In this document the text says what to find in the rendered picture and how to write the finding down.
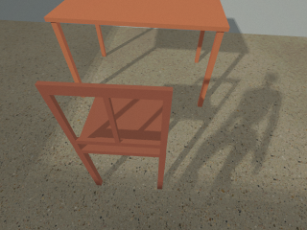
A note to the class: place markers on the chair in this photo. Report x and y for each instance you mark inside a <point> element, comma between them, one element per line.
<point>130,120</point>

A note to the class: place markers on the table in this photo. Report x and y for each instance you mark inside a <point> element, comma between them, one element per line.
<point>196,15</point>

